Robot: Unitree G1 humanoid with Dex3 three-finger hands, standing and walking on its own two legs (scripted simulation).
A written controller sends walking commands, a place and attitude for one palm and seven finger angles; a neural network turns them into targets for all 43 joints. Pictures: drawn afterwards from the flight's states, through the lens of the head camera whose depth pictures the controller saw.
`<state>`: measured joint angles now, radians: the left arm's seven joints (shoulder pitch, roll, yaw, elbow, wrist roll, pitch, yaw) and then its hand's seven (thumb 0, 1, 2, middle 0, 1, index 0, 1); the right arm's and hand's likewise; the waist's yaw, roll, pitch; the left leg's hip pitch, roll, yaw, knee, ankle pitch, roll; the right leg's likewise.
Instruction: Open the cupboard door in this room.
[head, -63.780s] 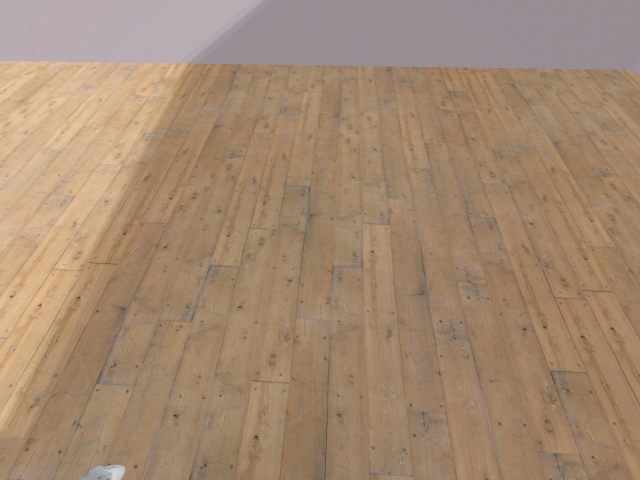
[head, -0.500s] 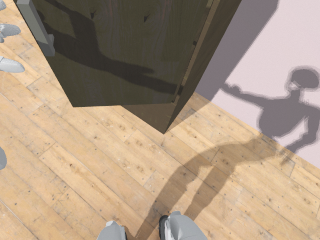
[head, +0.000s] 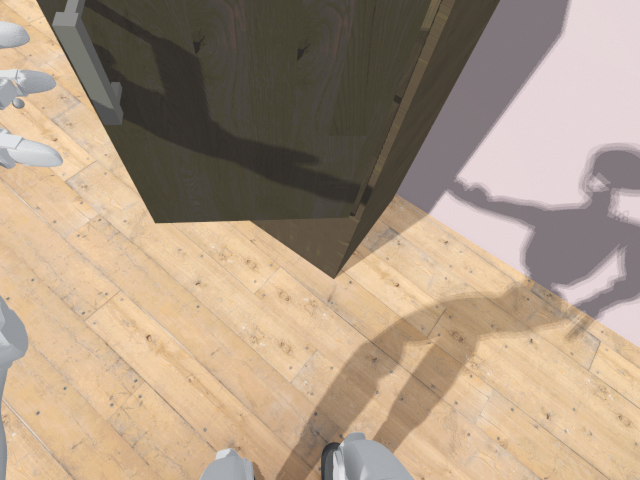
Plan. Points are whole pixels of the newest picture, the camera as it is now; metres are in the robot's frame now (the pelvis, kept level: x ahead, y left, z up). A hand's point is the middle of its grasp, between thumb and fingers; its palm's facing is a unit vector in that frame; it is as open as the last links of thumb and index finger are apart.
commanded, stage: move the hooked fingers beside the handle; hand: left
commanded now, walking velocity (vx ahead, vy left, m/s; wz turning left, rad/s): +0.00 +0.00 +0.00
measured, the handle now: (95, 63) +0.58 +0.22 +0.11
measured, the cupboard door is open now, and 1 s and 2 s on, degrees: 41 41 41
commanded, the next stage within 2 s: slide the fingers in behind the handle in 0.26 s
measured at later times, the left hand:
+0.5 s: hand (37, 101) +0.51 +0.26 +0.12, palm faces -0.01 -1.00 -0.01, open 14.0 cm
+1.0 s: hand (68, 102) +0.52 +0.23 +0.11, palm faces -0.01 -1.00 +0.00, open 14.0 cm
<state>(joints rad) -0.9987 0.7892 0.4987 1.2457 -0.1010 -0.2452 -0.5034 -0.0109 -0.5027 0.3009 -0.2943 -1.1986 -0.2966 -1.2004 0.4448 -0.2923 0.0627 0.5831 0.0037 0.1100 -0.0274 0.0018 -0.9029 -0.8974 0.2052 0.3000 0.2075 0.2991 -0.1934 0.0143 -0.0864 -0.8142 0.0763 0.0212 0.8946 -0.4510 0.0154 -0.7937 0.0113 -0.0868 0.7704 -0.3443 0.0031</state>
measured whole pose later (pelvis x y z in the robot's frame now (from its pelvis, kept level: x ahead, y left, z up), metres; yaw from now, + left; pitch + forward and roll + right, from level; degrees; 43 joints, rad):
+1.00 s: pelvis +0.00 +0.00 +0.00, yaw +0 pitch +21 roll -4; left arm -0.98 0.68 0.46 1.20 -0.10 -0.26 -0.39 -0.01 -0.50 0.30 -0.30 -1.20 -0.30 -1.20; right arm 0.46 -0.28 0.06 0.59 0.00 0.09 -0.01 0.00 -0.90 -0.90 0.20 0.30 0.21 0.30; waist -0.20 0.02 -0.09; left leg -0.80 0.08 0.03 0.89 -0.45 0.02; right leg -0.79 0.01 -0.07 0.77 -0.34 0.00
